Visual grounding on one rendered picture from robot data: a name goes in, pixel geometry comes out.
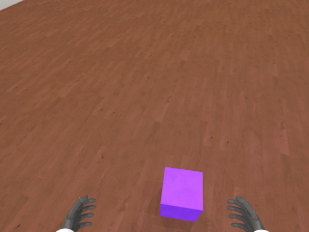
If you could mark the carton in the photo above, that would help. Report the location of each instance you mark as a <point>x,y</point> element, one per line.
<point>182,194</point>

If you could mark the right robot hand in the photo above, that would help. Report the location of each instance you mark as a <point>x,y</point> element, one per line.
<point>248,215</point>

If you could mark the left robot hand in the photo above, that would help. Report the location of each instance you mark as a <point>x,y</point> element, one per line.
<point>73,218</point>

